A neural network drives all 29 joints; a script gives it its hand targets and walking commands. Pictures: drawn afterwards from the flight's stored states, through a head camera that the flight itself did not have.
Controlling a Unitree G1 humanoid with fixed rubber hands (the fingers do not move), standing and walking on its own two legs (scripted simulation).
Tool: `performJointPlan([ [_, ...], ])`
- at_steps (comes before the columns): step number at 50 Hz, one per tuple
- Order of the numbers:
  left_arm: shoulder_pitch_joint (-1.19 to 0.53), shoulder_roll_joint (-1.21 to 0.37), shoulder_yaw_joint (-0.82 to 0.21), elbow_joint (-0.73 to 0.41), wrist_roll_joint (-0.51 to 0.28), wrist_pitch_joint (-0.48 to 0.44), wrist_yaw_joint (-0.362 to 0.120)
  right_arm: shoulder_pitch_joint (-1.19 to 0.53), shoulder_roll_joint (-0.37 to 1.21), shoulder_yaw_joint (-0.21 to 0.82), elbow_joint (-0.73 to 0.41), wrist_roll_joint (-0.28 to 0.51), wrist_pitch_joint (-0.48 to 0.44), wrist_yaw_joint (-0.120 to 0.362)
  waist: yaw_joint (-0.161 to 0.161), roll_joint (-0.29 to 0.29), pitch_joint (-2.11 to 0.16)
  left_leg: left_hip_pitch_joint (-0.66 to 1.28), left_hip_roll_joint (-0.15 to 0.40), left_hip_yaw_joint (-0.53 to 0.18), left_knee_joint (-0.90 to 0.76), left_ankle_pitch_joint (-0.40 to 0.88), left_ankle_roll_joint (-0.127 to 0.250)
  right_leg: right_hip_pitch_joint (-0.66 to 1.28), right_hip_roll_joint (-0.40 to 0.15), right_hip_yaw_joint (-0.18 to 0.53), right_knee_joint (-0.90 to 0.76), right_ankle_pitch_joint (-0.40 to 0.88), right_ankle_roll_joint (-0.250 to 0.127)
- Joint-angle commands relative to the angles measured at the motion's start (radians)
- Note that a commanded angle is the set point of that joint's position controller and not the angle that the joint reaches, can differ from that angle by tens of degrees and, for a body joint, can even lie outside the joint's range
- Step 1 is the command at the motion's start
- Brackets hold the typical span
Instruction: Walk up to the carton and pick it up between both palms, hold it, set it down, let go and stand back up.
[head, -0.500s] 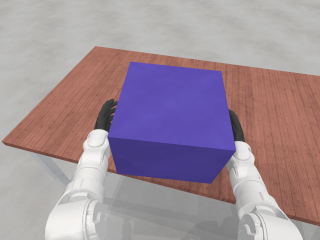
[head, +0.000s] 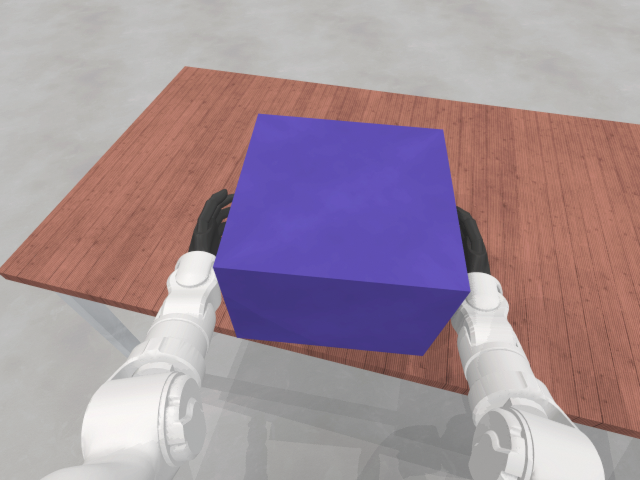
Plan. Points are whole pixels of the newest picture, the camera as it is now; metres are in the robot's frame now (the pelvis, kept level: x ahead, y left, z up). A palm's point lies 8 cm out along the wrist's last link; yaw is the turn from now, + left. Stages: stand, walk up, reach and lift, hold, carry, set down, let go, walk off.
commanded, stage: set down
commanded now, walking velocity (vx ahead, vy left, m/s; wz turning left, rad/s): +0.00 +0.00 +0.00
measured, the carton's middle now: (339, 233) +0.45 -0.02 +0.04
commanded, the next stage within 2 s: none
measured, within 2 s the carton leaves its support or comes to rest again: rests again in 0.90 s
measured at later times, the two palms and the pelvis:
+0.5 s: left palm (227, 235) +0.46 +0.13 +0.04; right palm (477, 263) +0.40 -0.21 +0.02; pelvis +0.00 +0.00 +0.00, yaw -1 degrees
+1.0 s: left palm (222, 272) +0.44 +0.16 -0.04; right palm (450, 280) +0.41 -0.19 -0.04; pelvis +0.01 +0.01 -0.02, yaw -2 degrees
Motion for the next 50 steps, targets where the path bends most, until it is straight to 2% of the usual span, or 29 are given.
performJointPlan([
  [1,-0.7,-0.573,-0.257,-0.187,0.029,-0.094,-0.104,-0.738,0.455,0.306,-0.174,-0.038,-0.118,0.133,-0.041,0.059,-0.745,0.26,0.024,-0.021,0.068,0.532,-0.072,0.395,0.032,0.045,0.142,0.565,-0.005],
  [3,-0.715,-0.573,-0.258,-0.169,0.022,-0.094,-0.105,-0.746,0.462,0.304,-0.176,-0.042,-0.113,0.132,-0.045,0.047,-0.754,0.283,0.03,-0.023,0.072,0.52,-0.072,0.346,0.035,0.044,0.13,0.534,-0.006],
  [7,-0.739,-0.552,-0.241,-0.132,0.015,-0.1,-0.111,-0.772,0.474,0.294,-0.172,-0.052,-0.103,0.135,-0.043,0.017,-0.751,0.196,0.026,-0.02,0.051,0.438,-0.048,0.384,0.025,0.052,0.152,0.533,0.002],
  [15,-0.773,-0.5,-0.169,-0.052,0.039,-0.116,-0.126,-0.806,0.514,0.277,-0.163,-0.084,-0.104,0.132,-0.011,-0.023,-0.757,0.018,0.02,-0.003,0.01,0.371,0.015,0.509,0.0,0.075,0.213,0.625,0.025],
  [20,-0.771,-0.478,-0.143,-0.017,0.052,-0.117,-0.129,-0.809,0.521,0.265,-0.154,-0.096,-0.104,0.127,-0.001,-0.028,-0.772,-0.037,0.02,0.003,0.002,0.38,0.033,0.538,-0.008,0.081,0.233,0.674,0.031],
  [26,-0.743,-0.503,-0.153,-0.016,0.063,-0.128,-0.123,-0.771,0.533,0.257,-0.137,-0.108,-0.126,0.124,-0.011,-0.005,-0.831,-0.001,0.023,0.009,0.036,0.501,0.014,0.491,-0.002,0.078,0.231,0.742,0.02],
  [27,-0.764,-0.458,-0.122,0.003,0.068,-0.141,-0.121,-0.775,0.532,0.264,-0.113,-0.094,-0.124,0.128,0.02,-0.002,-0.822,-0.019,0.02,0.017,0.033,0.479,0.014,0.497,0.003,0.086,0.247,0.757,0.022],
  [28,-0.733,-0.473,-0.126,0.01,0.071,-0.149,-0.117,-0.762,0.524,0.265,-0.108,-0.092,-0.127,0.133,0.006,-0.008,-0.831,-0.008,0.024,0.016,0.033,0.494,0.01,0.485,0.011,0.08,0.253,0.76,0.02],
  [29,-0.744,-0.458,-0.113,0.012,0.064,-0.159,-0.114,-0.763,0.52,0.256,-0.087,-0.095,-0.132,0.135,0.014,0.002,-0.82,-0.022,0.023,0.021,0.036,0.504,0.007,0.481,0.012,0.083,0.256,0.764,0.024],
  [32,-0.726,-0.499,-0.165,-0.005,0.051,-0.184,-0.102,-0.729,0.511,0.261,-0.064,-0.081,-0.165,0.142,-0.01,0.036,-0.887,0.059,0.023,0.019,0.073,0.626,-0.016,0.373,0.023,0.074,0.256,0.777,0.015],
  [33,-0.736,-0.504,-0.18,-0.004,0.045,-0.19,-0.097,-0.743,0.499,0.263,-0.073,-0.09,-0.179,0.141,-0.015,0.025,-0.909,0.08,0.026,0.012,0.096,0.673,-0.026,0.323,0.031,0.077,0.252,0.76,0.013],
  [35,-0.7,-0.53,-0.202,0.002,0.051,-0.196,-0.092,-0.698,0.487,0.267,-0.037,-0.081,-0.195,0.141,-0.027,0.059,-0.903,0.172,0.043,0.002,0.133,0.793,-0.039,0.214,0.04,0.076,0.235,0.716,0.007],
  [36,-0.713,-0.521,-0.211,0.017,0.041,-0.201,-0.093,-0.701,0.496,0.263,-0.038,-0.089,-0.204,0.142,-0.024,0.047,-0.909,0.169,0.046,0.007,0.148,0.81,-0.045,0.19,0.045,0.075,0.214,0.68,0.005],
  [37,-0.704,-0.54,-0.222,0.01,0.034,-0.214,-0.093,-0.701,0.5,0.29,-0.043,-0.083,-0.216,0.139,-0.025,0.038,-0.946,0.169,0.041,0.008,0.167,0.82,-0.044,0.206,0.042,0.086,0.218,0.727,-0.001],
  [38,-0.688,-0.56,-0.247,0.0,0.017,-0.221,-0.092,-0.678,0.504,0.296,-0.042,-0.079,-0.229,0.138,-0.049,0.037,-0.973,0.144,0.039,0.012,0.166,0.82,-0.047,0.207,0.038,0.083,0.225,0.754,-0.004],
  [40,-0.68,-0.568,-0.254,0.0,0.014,-0.227,-0.091,-0.66,0.525,0.307,-0.008,-0.079,-0.242,0.139,-0.043,0.022,-0.978,0.104,0.042,0.012,0.167,0.819,-0.044,0.19,0.035,0.086,0.229,0.74,-0.003],
  [42,-0.651,-0.56,-0.26,0.021,0.0,-0.247,-0.095,-0.637,0.52,0.343,-0.003,-0.064,-0.263,0.143,-0.045,-0.004,-1.014,0.021,0.029,0.016,0.161,0.801,-0.025,0.268,0.031,0.1,0.271,0.851,0.014],
  [44,-0.632,-0.552,-0.264,0.03,0.0,-0.263,-0.099,-0.609,0.531,0.344,0.058,-0.061,-0.276,0.14,-0.049,0.011,-0.974,-0.056,0.022,0.03,0.148,0.78,-0.029,0.295,0.029,0.105,0.304,0.866,0.017],
  [46,-0.645,-0.542,-0.269,0.009,0.007,-0.276,-0.095,-0.609,0.504,0.33,0.08,-0.05,-0.294,0.15,-0.035,0.045,-0.999,-0.01,0.025,0.024,0.157,0.784,-0.035,0.221,0.035,0.099,0.287,0.785,0.012],
  [47,-0.619,-0.518,-0.278,0.014,0.011,-0.277,-0.089,-0.594,0.492,0.334,0.08,-0.046,-0.301,0.155,-0.036,0.034,-0.982,0.03,0.029,0.025,0.165,0.795,-0.045,0.17,0.045,0.094,0.278,0.746,0.008],
  [48,-0.606,-0.515,-0.275,0.019,0.008,-0.272,-0.079,-0.584,0.452,0.325,0.105,-0.036,-0.299,0.158,-0.032,0.06,-0.986,0.083,0.036,0.021,0.17,0.81,-0.051,0.103,0.049,0.094,0.264,0.699,0.004],
  [50,-0.605,-0.415,-0.284,0.011,-0.013,-0.271,-0.061,-0.576,0.331,0.307,0.115,0.008,-0.301,0.152,-0.024,0.07,-1.007,0.154,0.039,0.023,0.208,0.84,-0.07,0.015,0.06,0.101,0.249,0.632,-0.001],
])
